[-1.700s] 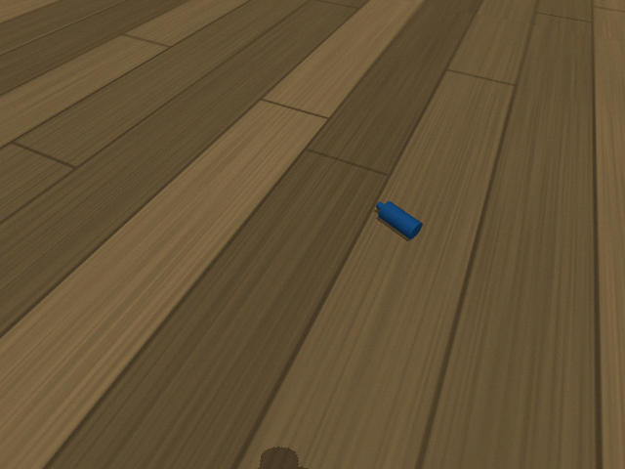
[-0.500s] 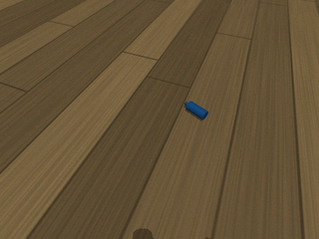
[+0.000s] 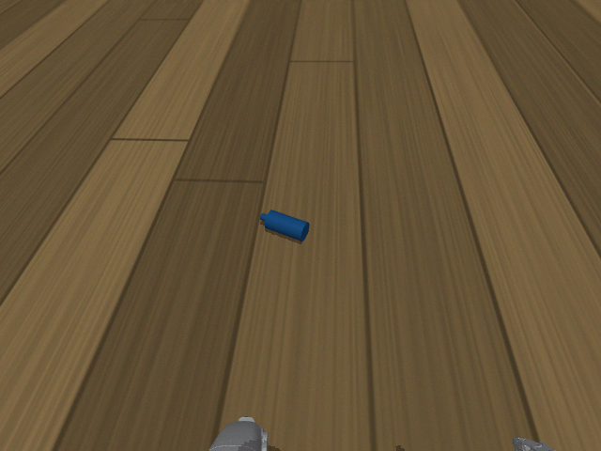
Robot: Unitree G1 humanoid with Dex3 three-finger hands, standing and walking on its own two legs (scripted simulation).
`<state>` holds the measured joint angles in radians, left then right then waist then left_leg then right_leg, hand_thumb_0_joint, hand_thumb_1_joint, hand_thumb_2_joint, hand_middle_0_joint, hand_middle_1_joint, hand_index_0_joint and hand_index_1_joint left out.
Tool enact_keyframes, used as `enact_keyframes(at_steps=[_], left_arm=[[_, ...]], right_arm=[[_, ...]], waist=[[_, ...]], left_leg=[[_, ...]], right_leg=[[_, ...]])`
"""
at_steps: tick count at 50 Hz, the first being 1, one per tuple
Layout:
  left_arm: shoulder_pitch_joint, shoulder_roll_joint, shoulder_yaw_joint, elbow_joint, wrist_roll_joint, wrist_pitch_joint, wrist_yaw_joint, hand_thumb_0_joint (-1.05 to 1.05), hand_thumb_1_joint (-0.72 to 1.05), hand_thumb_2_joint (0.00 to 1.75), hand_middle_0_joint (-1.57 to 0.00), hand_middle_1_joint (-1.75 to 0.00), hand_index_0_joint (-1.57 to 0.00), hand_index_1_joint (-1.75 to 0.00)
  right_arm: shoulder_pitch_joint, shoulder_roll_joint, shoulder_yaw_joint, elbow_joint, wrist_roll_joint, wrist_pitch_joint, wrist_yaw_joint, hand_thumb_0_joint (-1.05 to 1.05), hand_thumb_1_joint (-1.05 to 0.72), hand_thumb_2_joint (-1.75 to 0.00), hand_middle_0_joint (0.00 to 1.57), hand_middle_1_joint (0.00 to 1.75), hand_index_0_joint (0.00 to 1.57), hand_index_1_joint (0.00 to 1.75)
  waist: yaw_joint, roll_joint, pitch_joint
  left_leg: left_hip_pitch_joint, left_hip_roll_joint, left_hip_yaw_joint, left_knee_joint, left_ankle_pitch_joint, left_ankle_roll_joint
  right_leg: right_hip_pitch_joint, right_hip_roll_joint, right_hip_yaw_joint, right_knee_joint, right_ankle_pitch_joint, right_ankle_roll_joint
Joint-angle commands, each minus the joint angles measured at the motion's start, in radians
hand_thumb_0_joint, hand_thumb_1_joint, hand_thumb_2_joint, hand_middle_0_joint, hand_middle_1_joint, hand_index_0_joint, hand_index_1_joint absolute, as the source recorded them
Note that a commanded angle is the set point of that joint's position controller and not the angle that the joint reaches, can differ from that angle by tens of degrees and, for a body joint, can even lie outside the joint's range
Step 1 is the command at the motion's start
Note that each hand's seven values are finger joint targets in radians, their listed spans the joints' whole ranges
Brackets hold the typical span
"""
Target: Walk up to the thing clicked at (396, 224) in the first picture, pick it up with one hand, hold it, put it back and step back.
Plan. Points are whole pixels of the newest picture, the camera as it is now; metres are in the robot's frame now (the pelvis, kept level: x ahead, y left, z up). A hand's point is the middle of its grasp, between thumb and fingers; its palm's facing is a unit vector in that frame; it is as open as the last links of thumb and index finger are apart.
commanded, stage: walk up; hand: left
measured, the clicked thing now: (282, 224) +1.08 +0.16 -0.73
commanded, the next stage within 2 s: none
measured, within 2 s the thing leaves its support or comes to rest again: neither
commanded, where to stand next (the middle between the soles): +0.57 +0.09 m, yaw -25 degrees
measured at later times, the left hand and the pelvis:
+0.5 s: hand (150, 291) +0.40 +0.31 -0.12, palm faces -0.32 -0.85 -0.43, open 7.4 cm; pelvis +0.21 +0.07 +0.00, yaw -13 degrees
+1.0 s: hand (132, 250) +0.52 +0.41 -0.17, palm faces -0.36 -0.81 -0.47, open 7.4 cm; pelvis +0.40 +0.13 -0.03, yaw -21 degrees
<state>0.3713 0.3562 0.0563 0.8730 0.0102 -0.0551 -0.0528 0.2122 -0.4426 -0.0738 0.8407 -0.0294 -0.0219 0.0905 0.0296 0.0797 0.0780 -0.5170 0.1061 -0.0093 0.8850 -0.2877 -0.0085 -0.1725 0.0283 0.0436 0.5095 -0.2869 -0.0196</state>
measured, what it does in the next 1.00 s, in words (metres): walks ahead, turning right: left foot, then right foot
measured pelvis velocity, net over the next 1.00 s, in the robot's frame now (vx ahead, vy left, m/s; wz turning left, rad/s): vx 0.40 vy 0.13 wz -0.37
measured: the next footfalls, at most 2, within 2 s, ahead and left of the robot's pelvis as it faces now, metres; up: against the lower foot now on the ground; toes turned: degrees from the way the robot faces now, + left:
left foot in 0.14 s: +0.23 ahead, +0.18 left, +0.00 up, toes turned +0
right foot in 0.54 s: +0.33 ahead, -0.07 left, +0.00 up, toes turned -16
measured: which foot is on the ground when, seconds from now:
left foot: up 0.00-0.12, down 0.14-0.56, up 0.58-0.90, down 0.92-1.00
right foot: down 0.00-0.16, up 0.18-0.52, down 0.54-0.94, up 0.96-1.00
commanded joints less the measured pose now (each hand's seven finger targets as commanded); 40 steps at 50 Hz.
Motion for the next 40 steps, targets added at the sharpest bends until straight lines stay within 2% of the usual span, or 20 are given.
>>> enact_keyframes(at_steps=[1,3,5,6,7,8,9,11,14,18,22,24,25,26,27,28,29,31,34,40], left_arm=[[-0.045,0.344,0.102,-0.123,-0.001,-0.048,0.027,0.0,0.9,0.9,-0.2,-0.3,-0.2,-0.3],[-0.067,0.344,0.098,-0.13,-0.001,-0.049,0.03,0.0,0.9,0.9,-0.2,-0.3,-0.2,-0.3],[-0.125,0.334,0.087,-0.149,0.003,-0.046,0.036,0.0,0.9,0.9,-0.2,-0.3,-0.2,-0.3],[-0.117,0.289,0.072,-0.156,0.012,-0.044,0.039,0.0,0.9,0.9,-0.2,-0.3,-0.2,-0.3],[-0.06,0.216,0.05,-0.15,0.004,-0.042,0.043,0.0,0.9,0.9,-0.2,-0.3,-0.2,-0.3],[-0.01,0.168,0.031,-0.156,-0.01,-0.042,0.049,0.0,0.9,0.9,-0.2,-0.3,-0.2,-0.3],[0.052,0.253,0.04,-0.127,-0.006,-0.041,0.061,0.0,0.9,0.9,-0.2,-0.3,-0.2,-0.3],[0.037,0.309,0.054,-0.079,-0.014,-0.038,0.049,0.0,0.9,0.9,-0.2,-0.3,-0.2,-0.3],[0.022,0.28,0.052,-0.049,-0.022,-0.029,0.024,0.0,0.9,0.9,-0.2,-0.3,-0.2,-0.3],[-0.108,0.238,0.038,-0.11,-0.012,-0.026,0.013,0.0,0.9,0.9,-0.2,-0.3,-0.2,-0.3],[-0.137,0.227,0.043,-0.11,-0.012,-0.032,0.013,0.0,0.9,0.9,-0.2,-0.3,-0.2,-0.3],[-0.098,0.225,0.05,-0.098,-0.01,-0.034,0.018,0.0,0.9,0.9,-0.2,-0.3,-0.2,-0.3],[-0.043,0.245,0.059,-0.082,-0.01,-0.04,0.026,0.0,0.9,0.9,-0.2,-0.3,-0.2,-0.3],[0.035,0.289,0.08,-0.058,-0.01,-0.045,0.036,0.0,0.9,0.9,-0.2,-0.3,-0.2,-0.3],[0.113,0.373,0.112,-0.055,-0.005,-0.052,0.05,0.0,0.9,0.9,-0.2,-0.3,-0.2,-0.3],[0.114,0.436,0.116,-0.088,-0.013,-0.055,0.059,0.0,0.9,0.9,-0.2,-0.3,-0.2,-0.3],[0.061,0.429,0.111,-0.098,-0.025,-0.048,0.061,0.0,0.9,0.9,-0.2,-0.3,-0.2,-0.3],[-0.001,0.385,0.1,-0.114,-0.031,-0.048,0.069,0.0,0.9,0.9,-0.2,-0.3,-0.2,-0.3],[-0.048,0.345,0.086,-0.126,-0.022,-0.055,0.068,0.0,0.9,0.9,-0.2,-0.3,-0.2,-0.3],[-0.022,0.376,0.094,-0.139,0.001,-0.067,0.067,0.0,0.9,0.9,-0.2,-0.3,-0.2,-0.3]], right_arm=[[-0.058,-0.182,-0.061,-0.124,-0.011,-0.033,-0.008,0.0,-0.9,-0.9,0.2,0.3,0.2,0.3],[-0.04,-0.175,-0.067,-0.127,-0.012,-0.043,-0.01,0.0,-0.9,-0.9,0.2,0.3,0.2,0.3],[0.088,-0.184,-0.08,-0.097,-0.01,-0.051,-0.016,0.0,-0.9,-0.9,0.2,0.3,0.2,0.3],[0.205,-0.214,-0.097,-0.064,-0.01,-0.058,-0.024,0.0,-0.9,-0.9,0.2,0.3,0.2,0.3],[0.316,-0.276,-0.118,-0.044,-0.02,-0.066,-0.036,0.0,-0.9,-0.9,0.2,0.3,0.2,0.3],[0.293,-0.319,-0.119,-0.073,-0.017,-0.074,-0.044,0.0,-0.9,-0.9,0.2,0.3,0.2,0.3],[0.162,-0.356,-0.126,-0.105,0.02,-0.073,-0.04,0.0,-0.9,-0.9,0.2,0.3,0.2,0.3],[0.046,-0.278,-0.098,-0.136,0.015,-0.066,-0.04,0.0,-0.9,-0.9,0.2,0.3,0.2,0.3],[0.095,-0.226,-0.069,-0.116,0.01,-0.072,-0.043,0.0,-0.9,-0.9,0.2,0.3,0.2,0.3],[0.159,-0.238,-0.065,-0.115,0.004,-0.069,-0.047,0.0,-0.9,-0.9,0.2,0.3,0.2,0.3],[0.138,-0.229,-0.057,-0.143,0.002,-0.052,-0.043,0.0,-0.9,-0.9,0.2,0.3,0.2,0.3],[0.118,-0.229,-0.057,-0.153,0.007,-0.038,-0.041,0.0,-0.9,-0.9,0.2,0.3,0.2,0.3],[0.106,-0.211,-0.048,-0.164,0.011,-0.036,-0.041,0.0,-0.9,-0.9,0.2,0.3,0.2,0.3],[0.121,-0.165,-0.03,-0.168,0.012,-0.035,-0.041,0.0,-0.9,-0.9,0.2,0.3,0.2,0.3],[0.158,-0.111,-0.011,-0.181,0.011,-0.035,-0.042,0.0,-0.9,-0.9,0.2,0.3,0.2,0.3],[0.17,-0.141,-0.014,-0.184,0.013,-0.023,-0.042,0.0,-0.9,-0.9,0.2,0.3,0.2,0.3],[0.128,-0.228,-0.044,-0.167,0.001,-0.005,-0.055,0.0,-0.9,-0.9,0.2,0.3,0.2,0.3],[0.126,-0.214,-0.042,-0.14,0.011,-0.003,-0.054,0.0,-0.9,-0.9,0.2,0.3,0.2,0.3],[0.193,-0.201,-0.046,-0.098,0.001,-0.003,-0.04,0.0,-0.9,-0.9,0.2,0.3,0.2,0.3],[0.061,-0.177,-0.062,-0.142,-0.012,-0.004,-0.011,0.0,-0.9,-0.9,0.2,0.3,0.2,0.3]], waist=[[-0.014,-0.181,0.019],[-0.034,-0.199,0.011],[-0.115,-0.188,-0.023],[-0.174,-0.096,-0.075],[-0.22,0.143,-0.121],[-0.174,0.281,-0.079],[-0.09,0.191,-0.082],[-0.039,0.07,0.019],[-0.064,0.097,-0.015],[-0.098,0.082,-0.037],[-0.094,0.046,-0.052],[-0.061,0.031,-0.06],[-0.02,-0.024,-0.087],[0.023,-0.13,-0.137],[0.057,-0.312,-0.168],[0.049,-0.331,-0.161],[0.031,-0.19,-0.091],[0.006,-0.127,-0.014],[-0.046,-0.201,-0.011],[-0.02,-0.232,-0.008]], left_leg=[[0.003,0.03,-0.018,-0.142,0.087,-0.008],[0.092,0.016,0.011,-0.187,0.093,-0.001],[0.341,-0.01,0.035,-0.235,0.08,0.012],[0.512,-0.04,0.019,-0.268,0.02,0.036],[0.613,0.062,-0.147,-0.426,-0.235,0.071],[0.605,0.29,-0.571,-0.65,-0.426,0.115],[0.466,0.372,-0.754,-0.75,-0.523,0.206],[0.277,0.278,-0.456,-0.698,-0.465,0.208],[0.314,0.166,-0.16,-0.636,-0.095,0.19],[0.437,0.208,-0.063,-0.579,0.214,0.249],[0.363,0.168,0.034,-0.503,0.296,0.207],[0.307,0.18,0.04,-0.443,0.2,0.186],[0.253,0.157,0.076,-0.345,0.22,0.161],[0.159,0.104,0.118,-0.163,0.215,0.122],[-0.027,-0.005,0.157,0.101,0.007,0.07],[-0.189,-0.094,0.063,0.256,-0.254,0.031],[-0.183,-0.03,-0.039,0.319,-0.309,0.03],[-0.193,0.018,-0.067,0.295,-0.199,0.038],[-0.069,0.024,-0.026,0.178,-0.095,0.02],[-0.001,0.035,0.021,-0.021,-0.01,0.009]], right_leg=[[-0.084,-0.218,0.277,-0.232,-0.209,-0.168],[-0.125,-0.209,0.245,-0.178,-0.11,-0.159],[-0.273,-0.196,0.215,-0.052,-0.032,-0.13],[-0.344,-0.143,0.174,0.158,0.047,-0.099],[-0.439,-0.023,0.055,0.505,0.056,-0.063],[-0.623,0.081,0.02,0.717,-0.215,-0.028],[-0.559,0.009,0.083,0.809,-0.225,-0.043],[-0.477,-0.084,0.057,0.75,-0.094,-0.028],[-0.404,-0.096,0.014,0.554,-0.042,0.004],[-0.411,-0.1,-0.04,0.346,-0.064,0.005],[-0.239,-0.053,-0.104,0.177,0.042,-0.012],[-0.113,-0.031,-0.129,0.101,0.083,-0.024],[0.019,-0.02,-0.126,0.051,0.122,-0.036],[0.182,-0.021,-0.055,0.029,0.071,-0.057],[0.307,-0.199,0.268,-0.085,-0.134,-0.121],[0.32,-0.423,0.71,-0.229,-0.232,-0.231],[0.188,-0.45,0.703,-0.21,-0.256,-0.287],[0.1,-0.36,0.489,-0.182,-0.099,-0.252],[-0.055,-0.251,0.283,-0.15,0.069,-0.21],[-0.177,-0.231,0.237,-0.135,-0.107,-0.21]])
